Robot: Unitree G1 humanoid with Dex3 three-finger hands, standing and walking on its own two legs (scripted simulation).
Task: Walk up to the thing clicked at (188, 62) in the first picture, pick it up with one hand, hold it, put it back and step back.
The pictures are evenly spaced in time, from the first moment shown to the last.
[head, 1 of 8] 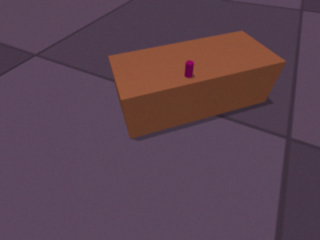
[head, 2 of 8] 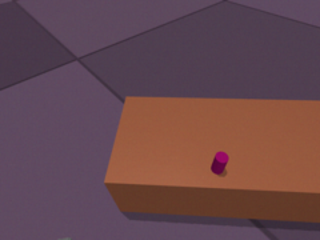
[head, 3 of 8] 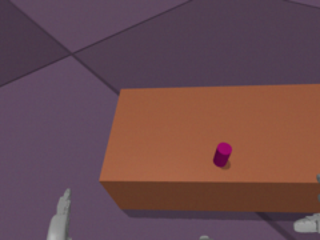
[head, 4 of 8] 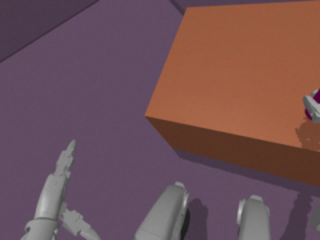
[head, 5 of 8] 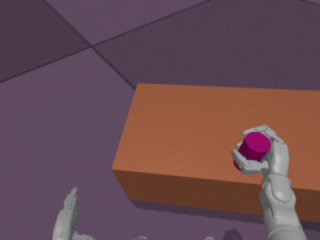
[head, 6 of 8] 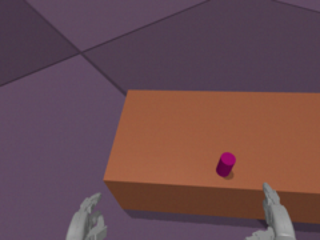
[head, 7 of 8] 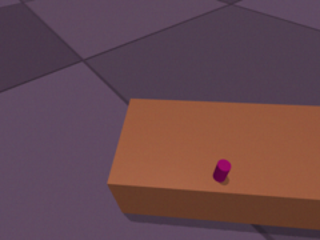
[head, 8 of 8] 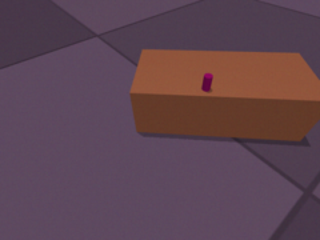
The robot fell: no
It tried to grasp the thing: yes
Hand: right
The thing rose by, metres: 0.30
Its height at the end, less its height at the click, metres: +0.00
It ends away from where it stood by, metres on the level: 0.02
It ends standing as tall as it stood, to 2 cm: yes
